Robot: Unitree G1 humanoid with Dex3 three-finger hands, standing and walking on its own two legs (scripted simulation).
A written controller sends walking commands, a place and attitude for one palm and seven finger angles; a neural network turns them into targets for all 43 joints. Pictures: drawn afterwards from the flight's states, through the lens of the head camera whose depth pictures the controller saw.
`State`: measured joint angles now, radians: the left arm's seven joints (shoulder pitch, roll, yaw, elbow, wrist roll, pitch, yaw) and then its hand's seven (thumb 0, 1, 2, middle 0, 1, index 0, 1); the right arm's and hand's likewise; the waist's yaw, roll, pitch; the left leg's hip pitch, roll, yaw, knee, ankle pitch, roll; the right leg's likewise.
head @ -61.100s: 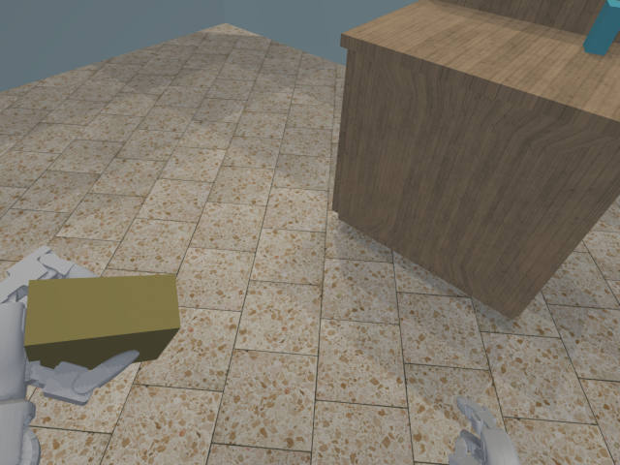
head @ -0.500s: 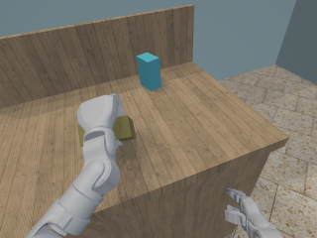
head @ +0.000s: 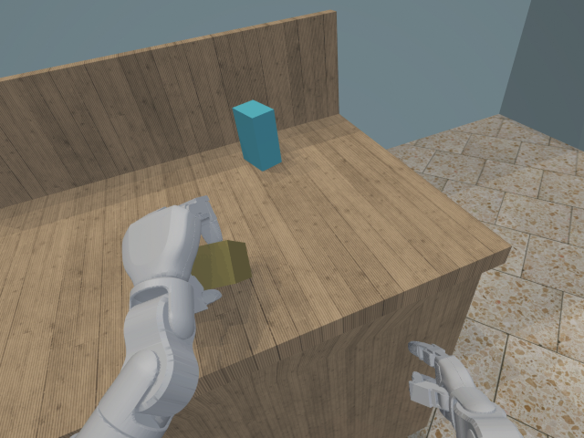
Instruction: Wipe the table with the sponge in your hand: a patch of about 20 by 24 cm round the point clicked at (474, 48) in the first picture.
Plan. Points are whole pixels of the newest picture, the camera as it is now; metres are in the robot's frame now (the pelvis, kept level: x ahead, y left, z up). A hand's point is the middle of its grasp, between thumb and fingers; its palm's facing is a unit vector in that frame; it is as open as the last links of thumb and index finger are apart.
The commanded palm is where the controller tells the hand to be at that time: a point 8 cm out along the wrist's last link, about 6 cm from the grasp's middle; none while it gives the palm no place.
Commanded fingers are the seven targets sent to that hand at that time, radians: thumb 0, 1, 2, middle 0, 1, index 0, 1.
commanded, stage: wipe back along the third lane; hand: left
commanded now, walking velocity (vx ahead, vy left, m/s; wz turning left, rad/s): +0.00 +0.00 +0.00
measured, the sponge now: (202, 269) +0.30 +0.17 +0.12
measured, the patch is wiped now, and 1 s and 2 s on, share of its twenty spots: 0.85 0.85 0.85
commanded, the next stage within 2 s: slide back across to the middle lane in 0.02 s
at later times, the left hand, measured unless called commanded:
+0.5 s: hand (179, 266) +0.25 +0.16 +0.19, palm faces +0.34 -0.37 -0.86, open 9.2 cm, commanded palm +0.19 +0.18 +0.22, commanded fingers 0.00 0.10 1.30 -1.20 -1.60 -1.20 -1.60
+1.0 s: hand (118, 283) +0.22 +0.22 +0.19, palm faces +0.33 -0.28 -0.90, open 9.2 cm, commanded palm +0.18 +0.23 +0.24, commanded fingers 0.00 0.10 1.30 -1.20 -1.60 -1.20 -1.60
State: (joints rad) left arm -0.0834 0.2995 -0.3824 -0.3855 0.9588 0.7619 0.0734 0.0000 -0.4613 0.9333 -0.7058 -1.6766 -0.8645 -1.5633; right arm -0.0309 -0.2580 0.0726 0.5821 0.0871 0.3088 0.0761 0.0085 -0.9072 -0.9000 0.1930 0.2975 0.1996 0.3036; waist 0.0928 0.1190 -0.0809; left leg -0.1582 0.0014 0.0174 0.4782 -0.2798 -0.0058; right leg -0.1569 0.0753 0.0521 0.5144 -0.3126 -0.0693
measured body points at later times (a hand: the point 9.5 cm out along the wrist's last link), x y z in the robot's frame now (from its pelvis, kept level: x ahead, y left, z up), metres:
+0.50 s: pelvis -0.01 +0.00 +0.00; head -0.05 -0.06 +0.45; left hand +0.23 +0.18 +0.23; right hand +0.24 -0.20 -0.07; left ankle -0.01 +0.13 -0.74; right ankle -0.02 -0.08 -0.74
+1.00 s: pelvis -0.02 +0.00 +0.00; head -0.05 -0.05 +0.45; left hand +0.19 +0.23 +0.24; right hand +0.24 -0.18 -0.06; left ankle -0.01 +0.13 -0.74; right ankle -0.02 -0.08 -0.74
